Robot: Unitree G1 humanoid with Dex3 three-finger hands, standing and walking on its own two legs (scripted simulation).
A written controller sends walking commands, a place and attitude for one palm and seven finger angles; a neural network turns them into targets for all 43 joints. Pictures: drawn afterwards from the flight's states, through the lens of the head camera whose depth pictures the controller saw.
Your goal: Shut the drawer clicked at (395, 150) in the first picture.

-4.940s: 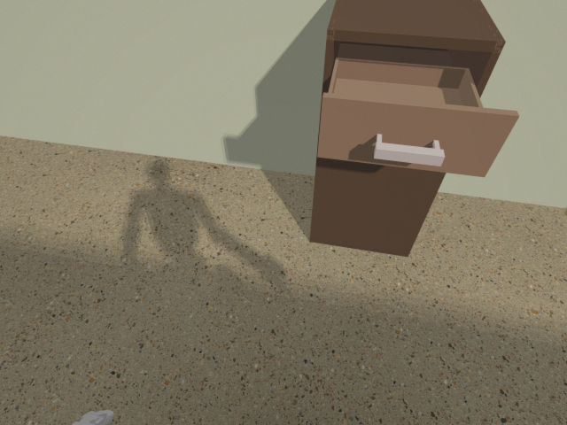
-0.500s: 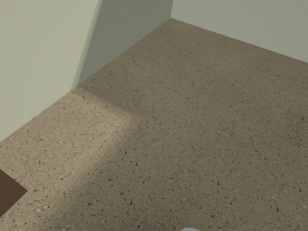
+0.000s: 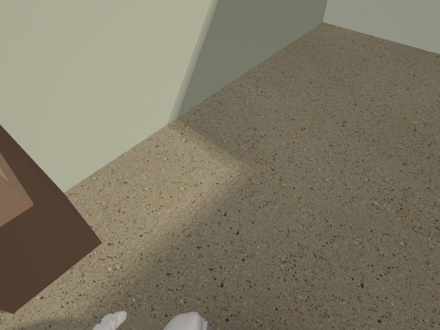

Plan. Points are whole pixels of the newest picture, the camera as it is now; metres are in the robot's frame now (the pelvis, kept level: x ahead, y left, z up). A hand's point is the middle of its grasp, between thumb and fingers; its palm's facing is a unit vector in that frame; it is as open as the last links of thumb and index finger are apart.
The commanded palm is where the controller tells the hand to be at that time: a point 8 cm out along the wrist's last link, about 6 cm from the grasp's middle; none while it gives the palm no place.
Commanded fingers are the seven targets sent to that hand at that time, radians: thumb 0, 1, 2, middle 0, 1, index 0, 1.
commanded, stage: turn to face it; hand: left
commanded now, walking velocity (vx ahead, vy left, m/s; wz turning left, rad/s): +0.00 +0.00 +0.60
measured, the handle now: out of the picture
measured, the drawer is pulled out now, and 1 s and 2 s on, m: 0.29 0.29 0.29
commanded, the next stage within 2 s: take the last steps up to it in 1.08 s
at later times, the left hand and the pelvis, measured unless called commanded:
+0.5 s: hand out of the picture -0.03 +0.28 -0.18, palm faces +0.37 -0.89 -0.27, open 7.4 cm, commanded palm none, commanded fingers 0.00 0.90 0.90 -0.20 -0.30 -0.20 -0.30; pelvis +0.01 +0.05 -0.01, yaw +18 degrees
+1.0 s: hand out of the picture +0.02 +0.23 -0.14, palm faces +0.55 -0.78 -0.28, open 7.3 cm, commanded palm none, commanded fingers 0.00 0.90 0.90 -0.20 -0.30 -0.20 -0.30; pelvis +0.04 +0.02 +0.00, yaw +35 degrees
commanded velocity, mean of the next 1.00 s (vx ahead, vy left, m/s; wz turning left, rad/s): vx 0.00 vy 0.00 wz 0.52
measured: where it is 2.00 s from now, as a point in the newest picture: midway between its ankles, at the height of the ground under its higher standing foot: outside the picture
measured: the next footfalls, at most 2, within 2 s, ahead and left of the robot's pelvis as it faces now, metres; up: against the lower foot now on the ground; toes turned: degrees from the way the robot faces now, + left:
left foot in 0.32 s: +0.02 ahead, +0.15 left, +0.00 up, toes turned +18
right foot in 0.78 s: +0.13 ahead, -0.06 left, +0.00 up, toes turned +26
